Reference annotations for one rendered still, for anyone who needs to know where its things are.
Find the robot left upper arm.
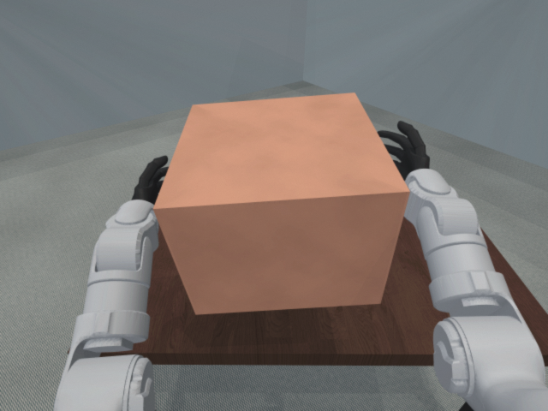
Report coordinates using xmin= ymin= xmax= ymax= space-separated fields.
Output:
xmin=57 ymin=354 xmax=156 ymax=411

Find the table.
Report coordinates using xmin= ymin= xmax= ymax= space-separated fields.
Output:
xmin=68 ymin=217 xmax=548 ymax=411

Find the right robot forearm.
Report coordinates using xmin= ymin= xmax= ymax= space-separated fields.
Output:
xmin=404 ymin=169 xmax=545 ymax=382

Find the left robot forearm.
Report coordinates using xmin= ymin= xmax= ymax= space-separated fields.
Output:
xmin=53 ymin=200 xmax=159 ymax=411

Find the right robot hand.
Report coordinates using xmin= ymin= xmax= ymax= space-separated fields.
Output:
xmin=378 ymin=121 xmax=430 ymax=181

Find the left robot hand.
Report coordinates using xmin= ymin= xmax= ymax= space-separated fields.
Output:
xmin=131 ymin=156 xmax=169 ymax=205

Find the robot right upper arm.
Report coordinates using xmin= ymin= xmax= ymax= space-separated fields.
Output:
xmin=433 ymin=316 xmax=548 ymax=411

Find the carton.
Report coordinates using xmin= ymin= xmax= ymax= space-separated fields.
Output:
xmin=153 ymin=92 xmax=410 ymax=315

